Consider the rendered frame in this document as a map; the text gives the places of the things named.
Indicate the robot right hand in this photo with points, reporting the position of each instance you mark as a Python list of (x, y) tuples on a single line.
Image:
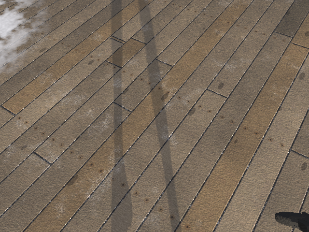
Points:
[(294, 220)]

